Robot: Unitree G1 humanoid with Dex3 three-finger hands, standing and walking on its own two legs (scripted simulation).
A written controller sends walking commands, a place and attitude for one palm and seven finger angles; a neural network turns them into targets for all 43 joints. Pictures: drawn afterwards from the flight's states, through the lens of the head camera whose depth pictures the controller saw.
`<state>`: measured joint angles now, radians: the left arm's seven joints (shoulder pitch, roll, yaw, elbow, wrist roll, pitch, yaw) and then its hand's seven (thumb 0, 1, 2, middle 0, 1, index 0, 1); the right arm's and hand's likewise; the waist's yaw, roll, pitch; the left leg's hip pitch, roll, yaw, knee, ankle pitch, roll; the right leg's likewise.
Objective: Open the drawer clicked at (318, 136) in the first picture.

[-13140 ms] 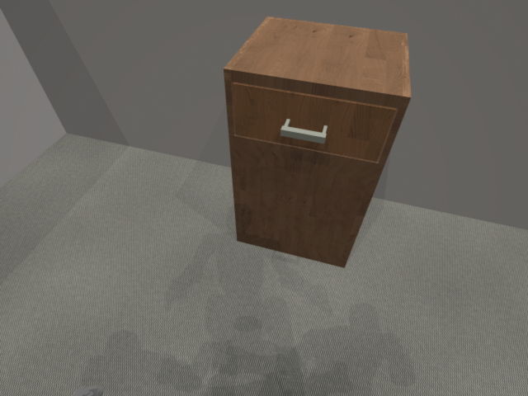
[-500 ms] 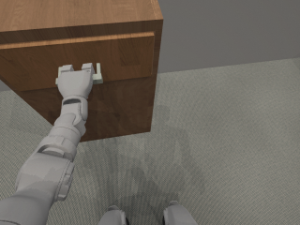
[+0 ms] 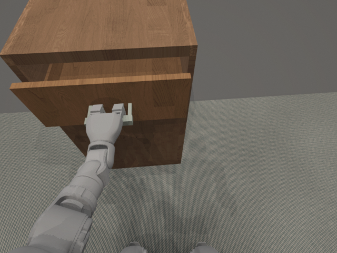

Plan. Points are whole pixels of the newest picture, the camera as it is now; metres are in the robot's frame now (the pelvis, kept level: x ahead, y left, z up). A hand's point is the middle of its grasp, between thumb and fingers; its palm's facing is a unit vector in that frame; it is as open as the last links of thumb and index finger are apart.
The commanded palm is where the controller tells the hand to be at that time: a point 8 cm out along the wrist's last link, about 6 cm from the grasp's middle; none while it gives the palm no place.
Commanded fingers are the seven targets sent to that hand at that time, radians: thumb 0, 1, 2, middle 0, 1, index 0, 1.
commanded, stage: pull the drawer open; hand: left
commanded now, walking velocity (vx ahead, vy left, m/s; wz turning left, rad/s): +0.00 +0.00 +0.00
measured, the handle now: (109, 114) +0.48 +0.16 -0.01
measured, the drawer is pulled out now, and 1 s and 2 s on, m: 0.08 0.19 0.30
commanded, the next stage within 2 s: none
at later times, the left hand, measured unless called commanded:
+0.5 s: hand (109, 156) +0.36 +0.15 -0.03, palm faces -0.02 -0.05 -1.00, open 5.5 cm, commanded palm +0.33 +0.15 +0.02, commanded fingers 0.00 0.90 0.90 -0.40 -1.35 -0.40 -1.35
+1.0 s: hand (108, 176) +0.31 +0.15 -0.03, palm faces -0.01 -0.07 -1.00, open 5.5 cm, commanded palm +0.27 +0.15 +0.02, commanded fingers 0.00 0.90 0.90 -0.40 -1.35 -0.40 -1.35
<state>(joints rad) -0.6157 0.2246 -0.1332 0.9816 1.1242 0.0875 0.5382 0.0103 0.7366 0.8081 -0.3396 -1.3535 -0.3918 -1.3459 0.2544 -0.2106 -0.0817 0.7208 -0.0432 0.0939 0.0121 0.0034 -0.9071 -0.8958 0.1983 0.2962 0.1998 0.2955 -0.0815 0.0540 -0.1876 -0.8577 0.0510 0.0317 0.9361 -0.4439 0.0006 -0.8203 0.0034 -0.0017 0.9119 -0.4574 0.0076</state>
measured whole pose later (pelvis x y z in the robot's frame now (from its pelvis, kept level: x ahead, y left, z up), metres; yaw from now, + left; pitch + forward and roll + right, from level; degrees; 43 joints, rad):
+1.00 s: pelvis -0.01 -0.01 +0.01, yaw +1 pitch +15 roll +0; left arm -0.18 0.17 -0.25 0.60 1.13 0.14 0.56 0.02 0.74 0.81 -0.31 -1.35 -0.42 -1.35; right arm 0.19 -0.21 -0.07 0.68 -0.03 0.09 0.01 0.01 -0.91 -0.90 0.20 0.30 0.20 0.30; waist -0.01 0.05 -0.17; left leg -0.72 0.05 0.03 0.89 -0.42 -0.01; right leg -0.69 0.00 0.00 0.89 -0.45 -0.01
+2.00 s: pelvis -0.02 -0.02 +0.00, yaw +1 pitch +12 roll +1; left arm 0.28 0.18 -0.28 0.16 1.15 0.12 0.56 0.04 0.72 0.79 -0.28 -1.35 -0.42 -1.35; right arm 0.10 -0.20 -0.03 0.60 -0.04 0.09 0.04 0.01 -0.91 -0.90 0.20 0.30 0.20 0.30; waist 0.03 0.04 -0.17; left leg -0.71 0.05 0.03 0.96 -0.45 -0.03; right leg -0.70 0.00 0.00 0.99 -0.50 -0.02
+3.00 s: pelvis -0.02 -0.02 +0.00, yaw +1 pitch +12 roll +1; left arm 0.21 0.20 -0.28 0.21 1.15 0.13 0.56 0.00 -0.39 0.35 -0.32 -1.24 -0.33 -1.21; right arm 0.11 -0.21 -0.03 0.62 -0.04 0.09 0.01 0.01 -0.91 -0.90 0.20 0.30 0.20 0.30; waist 0.04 0.05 -0.16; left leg -0.73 0.04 0.01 0.96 -0.44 -0.03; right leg -0.71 0.00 -0.01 0.99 -0.49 -0.02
